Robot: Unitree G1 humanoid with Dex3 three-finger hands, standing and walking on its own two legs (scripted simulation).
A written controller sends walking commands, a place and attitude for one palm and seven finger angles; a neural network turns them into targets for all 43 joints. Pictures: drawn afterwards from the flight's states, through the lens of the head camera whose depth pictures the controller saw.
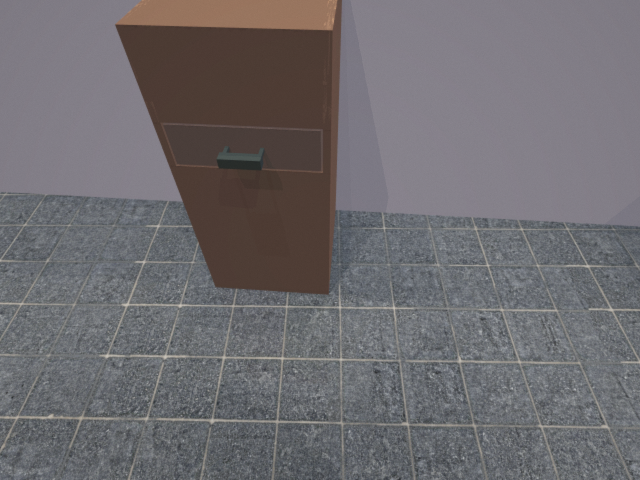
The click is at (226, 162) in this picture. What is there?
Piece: drawer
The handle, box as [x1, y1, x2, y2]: [216, 146, 264, 169]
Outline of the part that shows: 216,159 218,166 222,168 261,169 262,155 264,150 263,148 260,148 257,154 228,153 228,146 225,146 223,151 219,152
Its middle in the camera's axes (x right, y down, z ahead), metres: -0.20 -0.21 +0.96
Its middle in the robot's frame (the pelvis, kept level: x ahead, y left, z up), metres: +0.84 +0.24 -0.12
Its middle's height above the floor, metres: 0.66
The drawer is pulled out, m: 0.00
